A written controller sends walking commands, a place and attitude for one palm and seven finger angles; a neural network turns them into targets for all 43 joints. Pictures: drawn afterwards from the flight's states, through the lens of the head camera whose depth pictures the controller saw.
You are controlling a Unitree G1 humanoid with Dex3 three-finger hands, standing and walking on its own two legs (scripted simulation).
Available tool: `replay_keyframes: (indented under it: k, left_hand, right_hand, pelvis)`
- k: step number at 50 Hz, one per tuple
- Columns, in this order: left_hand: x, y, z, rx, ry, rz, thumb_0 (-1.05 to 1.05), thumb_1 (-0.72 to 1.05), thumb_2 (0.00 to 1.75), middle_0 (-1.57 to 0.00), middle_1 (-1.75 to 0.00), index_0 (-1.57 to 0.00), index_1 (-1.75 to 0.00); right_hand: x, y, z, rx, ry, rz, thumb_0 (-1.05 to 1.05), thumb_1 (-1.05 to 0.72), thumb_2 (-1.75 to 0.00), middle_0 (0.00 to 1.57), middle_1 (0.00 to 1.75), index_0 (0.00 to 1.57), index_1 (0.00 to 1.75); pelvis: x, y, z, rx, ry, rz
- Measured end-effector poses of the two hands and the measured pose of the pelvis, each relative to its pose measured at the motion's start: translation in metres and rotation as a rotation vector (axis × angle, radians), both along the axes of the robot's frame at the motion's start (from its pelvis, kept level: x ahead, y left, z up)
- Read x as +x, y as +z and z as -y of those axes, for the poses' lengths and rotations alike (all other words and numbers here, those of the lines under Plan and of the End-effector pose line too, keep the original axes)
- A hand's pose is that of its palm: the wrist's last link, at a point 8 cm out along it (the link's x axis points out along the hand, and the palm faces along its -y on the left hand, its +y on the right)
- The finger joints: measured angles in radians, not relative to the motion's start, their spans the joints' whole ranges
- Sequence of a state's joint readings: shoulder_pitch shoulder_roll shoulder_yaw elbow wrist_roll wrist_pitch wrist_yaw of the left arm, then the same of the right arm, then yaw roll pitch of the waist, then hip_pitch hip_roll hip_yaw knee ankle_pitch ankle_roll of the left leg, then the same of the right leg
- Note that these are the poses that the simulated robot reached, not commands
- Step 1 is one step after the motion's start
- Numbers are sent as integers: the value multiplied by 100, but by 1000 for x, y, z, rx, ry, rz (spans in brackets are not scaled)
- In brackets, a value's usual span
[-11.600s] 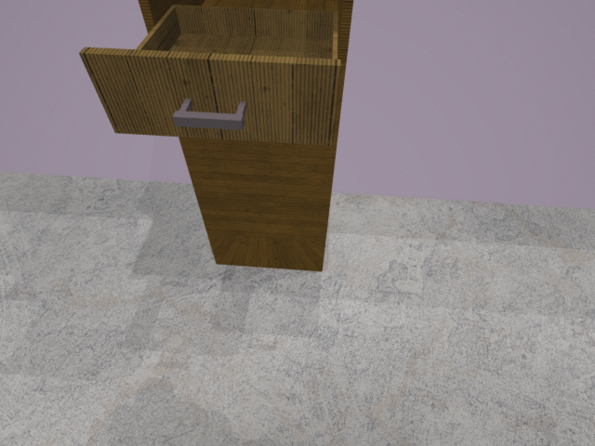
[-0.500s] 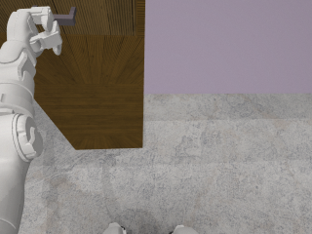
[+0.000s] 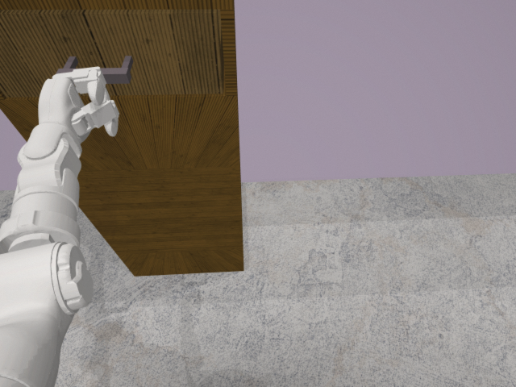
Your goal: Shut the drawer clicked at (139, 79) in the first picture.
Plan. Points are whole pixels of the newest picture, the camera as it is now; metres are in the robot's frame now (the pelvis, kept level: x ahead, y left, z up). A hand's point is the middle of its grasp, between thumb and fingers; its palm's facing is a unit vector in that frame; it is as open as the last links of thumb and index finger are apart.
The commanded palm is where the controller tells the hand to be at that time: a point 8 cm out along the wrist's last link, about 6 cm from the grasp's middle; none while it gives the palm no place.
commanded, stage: draw the hand back to the body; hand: left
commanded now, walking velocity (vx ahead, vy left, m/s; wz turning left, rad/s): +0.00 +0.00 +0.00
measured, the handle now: (97, 69) +0.58 +0.21 +0.18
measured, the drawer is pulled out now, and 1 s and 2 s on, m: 0.00 0.00 0.00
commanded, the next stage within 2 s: step back with the hand held close in 1.46 s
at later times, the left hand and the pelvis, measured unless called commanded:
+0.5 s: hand (68, 170) +0.37 +0.20 +0.18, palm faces +0.02 -1.00 -0.03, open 3.2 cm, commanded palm +0.33 +0.25 +0.18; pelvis +0.01 -0.01 +0.01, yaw +2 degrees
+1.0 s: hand (5, 264) +0.25 +0.23 +0.18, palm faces +0.39 -0.88 -0.27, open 3.2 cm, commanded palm +0.19 +0.27 +0.19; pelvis -0.01 -0.01 +0.02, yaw +1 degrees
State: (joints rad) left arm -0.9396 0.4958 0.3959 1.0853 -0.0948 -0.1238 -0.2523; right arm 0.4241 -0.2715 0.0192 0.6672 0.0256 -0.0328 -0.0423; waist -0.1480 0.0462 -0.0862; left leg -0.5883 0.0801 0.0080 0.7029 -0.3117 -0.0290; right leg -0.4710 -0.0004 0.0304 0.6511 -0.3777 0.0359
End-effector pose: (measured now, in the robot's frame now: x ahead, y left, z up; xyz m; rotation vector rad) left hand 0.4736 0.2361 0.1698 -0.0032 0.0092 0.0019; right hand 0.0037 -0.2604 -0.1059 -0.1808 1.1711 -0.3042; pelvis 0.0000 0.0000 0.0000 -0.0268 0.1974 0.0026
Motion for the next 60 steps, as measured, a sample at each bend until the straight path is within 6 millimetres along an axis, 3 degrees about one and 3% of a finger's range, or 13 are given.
replay_keyframes:
  k: [7, 11, 18, 24, 31, 35, 41, 51, 60]
  left_hand:
    - [-12, 10, -9, 16, 0, 34, 1, 90, 90, -140, -160, -140, -160]
    - [-29, 13, -9, 8, -16, 56, 1, 90, 90, -140, -160, -140, -160]
    - [-77, 4, -12, 15, -7, 52, 1, 90, 90, -140, -160, -140, -160]
    - [-122, 9, -19, 27, 13, 78, 1, 90, 90, -140, -160, -140, -160]
    - [-168, 19, -25, 67, 43, 92, 1, 90, 90, -140, -160, -140, -160]
    - [-195, 19, -29, 186, 208, 135, 1, 90, 90, -140, -160, -140, -160]
    - [-230, 15, -31, 253, 343, 165, 1, 89, 90, -140, -160, -140, -160]
    - [-269, 25, -33, 341, 373, 214, 1, 89, 90, -140, -160, -140, -160]
    - [-312, 24, -37, 405, 380, 192, 1, 89, 89, -140, -160, -140, -160]
  right_hand:
    - [37, 2, 6, -3, 32, 62, 1, -90, -90, 20, 30, 20, 30]
    - [61, 5, 8, 6, 53, 112, 1, -90, -90, 20, 30, 20, 30]
    - [115, 17, 3, 22, 110, 258, 1, -90, -90, 20, 30, 20, 30]
    - [161, 33, -9, 34, 189, 400, 1, -90, -90, 20, 30, 20, 30]
    - [195, 53, -26, 54, 266, 530, 1, -90, -90, 20, 30, 20, 30]
    - [198, 58, -34, 57, 297, 545, 1, -90, -90, 20, 30, 20, 30]
    - [185, 52, -39, 53, 315, 482, 1, -90, -90, 20, 30, 20, 30]
    - [159, 42, -34, 51, 273, 416, 1, -90, -90, 20, 30, 20, 30]
    - [161, 47, -30, 32, 257, 442, 1, -90, -90, 20, 30, 20, 30]
  pelvis:
    - [8, 2, 3, 4, 9, 23]
    - [14, 4, 4, 10, 7, 41]
    - [17, 7, 6, 19, 14, 96]
    - [13, 9, 9, 23, 33, 142]
    - [5, 11, 13, 28, 49, 185]
    - [-1, 15, 14, 31, 43, 209]
    - [-5, 20, 15, 32, 37, 241]
    - [-5, 25, 10, 32, 18, 276]
    - [-2, 25, 7, 29, 11, 283]
